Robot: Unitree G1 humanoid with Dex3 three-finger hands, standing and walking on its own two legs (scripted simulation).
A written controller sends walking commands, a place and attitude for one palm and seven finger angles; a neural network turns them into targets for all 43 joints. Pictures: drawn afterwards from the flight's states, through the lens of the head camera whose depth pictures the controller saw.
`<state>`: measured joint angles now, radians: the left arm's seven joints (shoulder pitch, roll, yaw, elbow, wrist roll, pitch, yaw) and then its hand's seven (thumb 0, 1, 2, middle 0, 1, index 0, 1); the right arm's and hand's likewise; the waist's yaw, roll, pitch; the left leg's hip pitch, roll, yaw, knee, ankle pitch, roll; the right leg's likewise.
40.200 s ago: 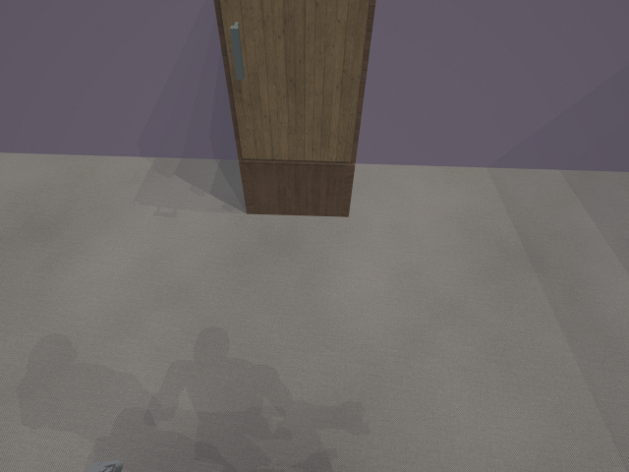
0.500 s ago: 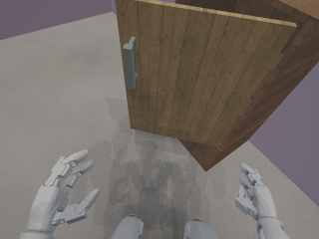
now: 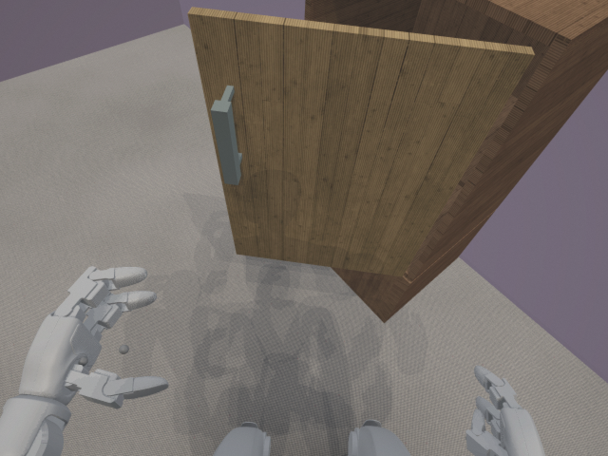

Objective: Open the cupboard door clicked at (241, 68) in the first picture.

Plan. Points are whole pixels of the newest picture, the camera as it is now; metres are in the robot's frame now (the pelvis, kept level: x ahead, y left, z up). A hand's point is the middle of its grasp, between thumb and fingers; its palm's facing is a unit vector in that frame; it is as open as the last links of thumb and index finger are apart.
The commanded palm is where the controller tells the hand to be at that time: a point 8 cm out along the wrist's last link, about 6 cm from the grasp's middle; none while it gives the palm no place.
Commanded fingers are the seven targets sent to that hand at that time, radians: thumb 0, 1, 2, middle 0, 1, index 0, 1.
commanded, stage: raise the hand with hooked fingers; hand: left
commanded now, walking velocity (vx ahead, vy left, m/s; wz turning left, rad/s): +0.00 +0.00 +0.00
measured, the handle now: (230, 137) +0.56 +0.15 +0.06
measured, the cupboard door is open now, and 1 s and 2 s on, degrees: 43 43 43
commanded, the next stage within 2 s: move the hooked fingers beside the handle in 1.04 s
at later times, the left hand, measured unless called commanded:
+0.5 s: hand (88, 291) +0.28 +0.26 +0.08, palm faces -0.03 -1.00 -0.06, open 14.0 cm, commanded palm +0.26 +0.31 +0.08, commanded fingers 0.00 -0.50 0.30 -0.30 -1.20 -0.30 -1.20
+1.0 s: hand (91, 283) +0.29 +0.26 +0.08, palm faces -0.03 -1.00 -0.04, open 14.0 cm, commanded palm +0.27 +0.31 +0.08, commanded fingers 0.00 -0.50 0.30 -0.30 -1.20 -0.30 -1.20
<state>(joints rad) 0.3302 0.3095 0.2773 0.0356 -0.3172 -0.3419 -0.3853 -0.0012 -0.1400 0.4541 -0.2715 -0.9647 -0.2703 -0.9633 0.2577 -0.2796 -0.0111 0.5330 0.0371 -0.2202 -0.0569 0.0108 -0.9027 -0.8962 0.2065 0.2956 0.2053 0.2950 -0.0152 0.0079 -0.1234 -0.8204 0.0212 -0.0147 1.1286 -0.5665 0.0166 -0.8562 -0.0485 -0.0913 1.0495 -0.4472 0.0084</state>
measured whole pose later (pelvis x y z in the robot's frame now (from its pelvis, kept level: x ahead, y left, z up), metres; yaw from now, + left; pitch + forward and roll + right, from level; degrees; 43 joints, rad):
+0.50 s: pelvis +0.00 -0.01 +0.02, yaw +0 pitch +13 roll -2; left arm 0.02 0.43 0.43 0.36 -0.37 -0.28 -0.55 -0.01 -0.50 0.30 -0.30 -1.19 -0.30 -1.19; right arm 0.27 -0.28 0.05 0.54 0.04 -0.21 -0.07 0.01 -0.90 -0.90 0.21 0.30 0.21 0.30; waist -0.01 0.02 -0.10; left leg -0.74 0.03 -0.02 1.03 -0.53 0.00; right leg -0.77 -0.04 -0.10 0.96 -0.41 0.00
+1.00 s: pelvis +0.00 -0.01 +0.02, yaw -1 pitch +13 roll -2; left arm -0.01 0.43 0.46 0.43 -0.37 -0.31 -0.57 -0.01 -0.50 0.30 -0.30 -1.20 -0.30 -1.20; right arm 0.30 -0.29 0.04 0.54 0.04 -0.20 -0.07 0.01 -0.90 -0.90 0.21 0.30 0.21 0.30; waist -0.02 0.01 -0.10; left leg -0.72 0.03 0.00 1.00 -0.51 0.01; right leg -0.77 -0.03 -0.08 0.93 -0.39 0.00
